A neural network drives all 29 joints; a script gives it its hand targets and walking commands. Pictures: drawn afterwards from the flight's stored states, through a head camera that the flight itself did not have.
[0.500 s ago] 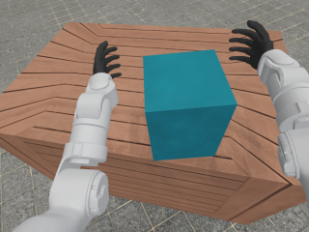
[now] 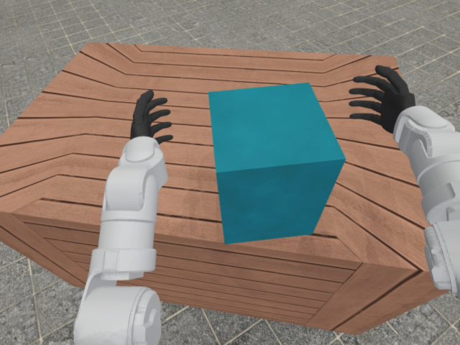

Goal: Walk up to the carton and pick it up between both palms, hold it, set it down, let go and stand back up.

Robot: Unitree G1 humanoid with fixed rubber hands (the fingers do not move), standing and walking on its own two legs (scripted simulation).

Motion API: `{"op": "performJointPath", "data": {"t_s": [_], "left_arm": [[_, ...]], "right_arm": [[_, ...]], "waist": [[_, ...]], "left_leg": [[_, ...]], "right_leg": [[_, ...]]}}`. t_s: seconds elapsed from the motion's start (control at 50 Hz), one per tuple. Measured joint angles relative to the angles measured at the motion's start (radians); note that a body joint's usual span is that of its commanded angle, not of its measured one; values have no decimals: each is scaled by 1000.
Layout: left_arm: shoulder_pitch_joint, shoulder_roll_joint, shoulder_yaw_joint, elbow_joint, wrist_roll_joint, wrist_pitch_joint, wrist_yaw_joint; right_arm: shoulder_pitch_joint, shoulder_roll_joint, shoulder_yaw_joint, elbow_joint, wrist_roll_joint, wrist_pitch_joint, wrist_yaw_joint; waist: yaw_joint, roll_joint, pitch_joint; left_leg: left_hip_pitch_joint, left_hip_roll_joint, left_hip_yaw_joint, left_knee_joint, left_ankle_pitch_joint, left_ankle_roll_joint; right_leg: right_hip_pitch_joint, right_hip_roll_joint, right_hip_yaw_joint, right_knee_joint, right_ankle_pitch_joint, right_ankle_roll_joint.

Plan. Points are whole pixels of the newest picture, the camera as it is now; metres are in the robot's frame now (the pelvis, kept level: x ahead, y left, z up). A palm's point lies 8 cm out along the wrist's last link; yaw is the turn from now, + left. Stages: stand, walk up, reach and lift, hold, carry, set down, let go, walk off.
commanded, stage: set down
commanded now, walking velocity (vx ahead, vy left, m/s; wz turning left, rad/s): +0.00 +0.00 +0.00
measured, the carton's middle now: (264, 168) +0.44 -0.01 +0.03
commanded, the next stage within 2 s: none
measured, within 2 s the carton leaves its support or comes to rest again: neither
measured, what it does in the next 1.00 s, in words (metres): stands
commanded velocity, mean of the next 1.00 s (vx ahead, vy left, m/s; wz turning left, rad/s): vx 0.00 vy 0.00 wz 0.00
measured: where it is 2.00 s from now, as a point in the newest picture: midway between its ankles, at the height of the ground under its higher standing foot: outside the picture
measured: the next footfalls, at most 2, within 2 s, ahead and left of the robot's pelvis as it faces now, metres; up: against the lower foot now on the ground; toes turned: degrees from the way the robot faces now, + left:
none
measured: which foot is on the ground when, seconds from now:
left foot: down 0.00-1.00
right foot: down 0.00-1.00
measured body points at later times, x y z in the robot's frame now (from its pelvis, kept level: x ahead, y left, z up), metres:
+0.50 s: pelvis +0.00 -0.02 +0.00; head +0.00 -0.03 +0.45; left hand +0.35 +0.16 +0.13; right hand +0.42 -0.25 +0.12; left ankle +0.02 +0.15 -0.74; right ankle +0.02 -0.08 -0.75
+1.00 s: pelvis +0.01 +0.00 +0.00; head +0.02 +0.00 +0.45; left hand +0.32 +0.15 +0.07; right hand +0.33 -0.28 +0.05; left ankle +0.02 +0.16 -0.75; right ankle +0.02 -0.08 -0.75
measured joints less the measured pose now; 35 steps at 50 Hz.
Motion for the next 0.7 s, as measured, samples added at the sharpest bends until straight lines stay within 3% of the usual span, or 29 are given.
{"op": "performJointPath", "data": {"t_s": [0.14,0.26,0.44,0.58,0.7], "left_arm": [[151,-12,-41,-156,-17,5,14],[137,-21,-43,-150,-16,19,31],[198,-62,-16,-137,41,6,5],[385,-93,-25,-208,75,-71,-10],[481,-93,-87,-234,66,-158,21]], "right_arm": [[168,15,-36,-148,-15,-32,-2],[193,14,-31,-190,-12,-26,0],[254,30,-17,-199,-12,-35,-13],[446,74,-38,-286,-11,-89,-16],[602,90,-65,-382,-17,-157,-9]], "waist": [[-22,6,22],[-18,4,16],[-33,-20,13],[-71,-46,5],[-82,-54,13]], "left_leg": [[13,0,7,9,-5,2],[19,4,22,7,-1,1],[85,6,19,-16,0,19],[113,-6,-26,-16,-14,26],[114,-8,-13,-6,-26,22]], "right_leg": [[7,0,7,17,-6,-2],[-5,4,21,38,-10,-8],[47,9,17,47,-24,-20],[79,11,12,46,-37,-20],[73,9,27,61,-47,-18]]}}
